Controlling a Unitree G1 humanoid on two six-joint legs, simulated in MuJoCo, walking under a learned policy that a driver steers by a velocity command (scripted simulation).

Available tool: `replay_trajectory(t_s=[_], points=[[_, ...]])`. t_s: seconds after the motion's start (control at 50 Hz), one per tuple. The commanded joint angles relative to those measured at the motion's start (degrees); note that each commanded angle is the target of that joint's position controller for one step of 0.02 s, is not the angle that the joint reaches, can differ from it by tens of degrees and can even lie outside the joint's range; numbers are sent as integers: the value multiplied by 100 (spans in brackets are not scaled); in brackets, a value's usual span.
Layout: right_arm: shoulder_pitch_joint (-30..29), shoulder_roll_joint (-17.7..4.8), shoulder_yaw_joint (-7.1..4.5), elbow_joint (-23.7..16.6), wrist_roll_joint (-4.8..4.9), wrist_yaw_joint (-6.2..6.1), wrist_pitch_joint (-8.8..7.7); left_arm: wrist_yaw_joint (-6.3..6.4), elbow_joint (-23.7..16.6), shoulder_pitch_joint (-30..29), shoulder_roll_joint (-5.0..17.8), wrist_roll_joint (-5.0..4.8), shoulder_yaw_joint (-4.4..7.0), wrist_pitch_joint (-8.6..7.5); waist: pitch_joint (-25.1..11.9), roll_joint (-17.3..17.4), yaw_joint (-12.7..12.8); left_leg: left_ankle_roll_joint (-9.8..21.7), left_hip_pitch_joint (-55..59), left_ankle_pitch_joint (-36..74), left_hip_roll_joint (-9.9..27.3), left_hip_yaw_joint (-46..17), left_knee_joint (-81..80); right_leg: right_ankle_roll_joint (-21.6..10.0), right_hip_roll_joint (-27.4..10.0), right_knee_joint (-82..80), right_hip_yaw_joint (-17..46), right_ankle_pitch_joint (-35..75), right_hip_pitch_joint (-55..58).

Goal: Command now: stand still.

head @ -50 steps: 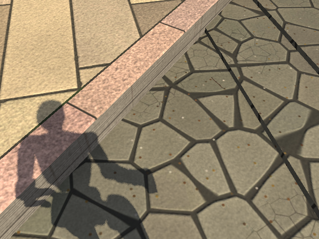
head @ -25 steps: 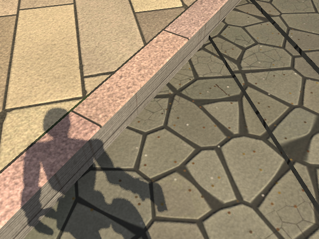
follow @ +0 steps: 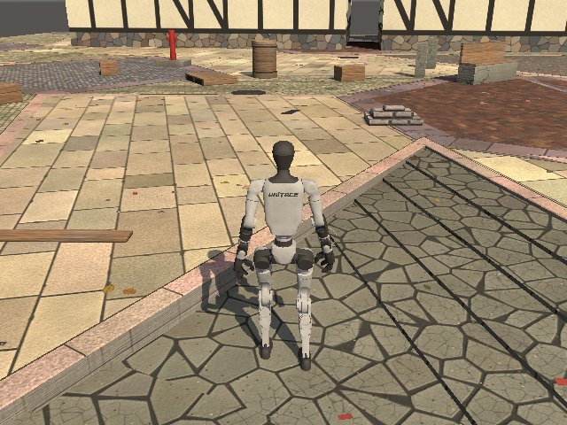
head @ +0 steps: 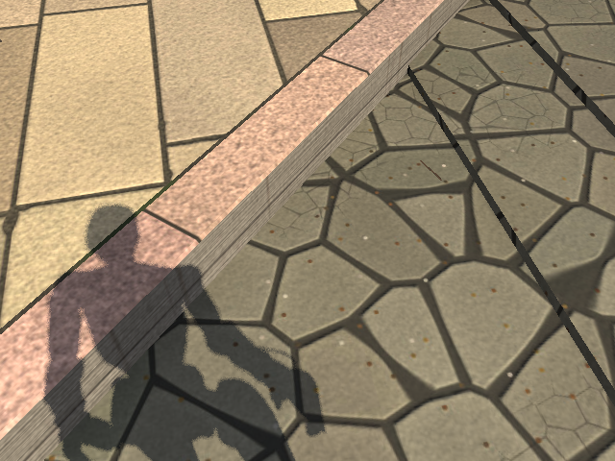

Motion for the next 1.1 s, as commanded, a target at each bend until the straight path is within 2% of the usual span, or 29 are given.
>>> replay_trajectory(t_s=[0.02, 0.42, 1.1], points=[[-72, -612, -94, -197, 1, -22, -45, 19, -58, 377, 527, -2, 78, -41, -54, -30, -2, 220, 738, 331, 305, -361, -464, -97, -146, -616, 82, 605, -902], [165, -519, -69, -123, 13, -48, -33, 37, 122, 693, 397, -16, 39, -66, -13, -43, 2, 239, 728, 419, 274, -361, -454, -87, -138, -629, 22, 615, -945], [438, -408, -67, -116, 29, -78, -38, 48, 138, 1020, 252, -30, 55, -87, 57, -62, 5, 230, 720, 531, 254, -339, -388, -94, -138, -619, -6, 632, -989]])
Velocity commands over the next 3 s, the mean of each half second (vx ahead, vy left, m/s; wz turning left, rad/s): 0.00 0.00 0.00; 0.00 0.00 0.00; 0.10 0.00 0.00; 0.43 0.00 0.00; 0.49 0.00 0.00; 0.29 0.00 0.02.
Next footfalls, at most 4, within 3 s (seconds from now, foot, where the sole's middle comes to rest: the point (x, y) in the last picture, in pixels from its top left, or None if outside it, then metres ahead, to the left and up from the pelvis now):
2.00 right None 0.49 -0.13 -0.77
2.56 left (275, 347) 0.78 0.11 -0.77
2.96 right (357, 314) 0.87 -0.10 -0.77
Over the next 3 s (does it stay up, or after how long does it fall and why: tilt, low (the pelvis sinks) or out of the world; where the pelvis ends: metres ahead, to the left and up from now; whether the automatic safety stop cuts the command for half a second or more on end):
stays up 0.77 0.00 0.00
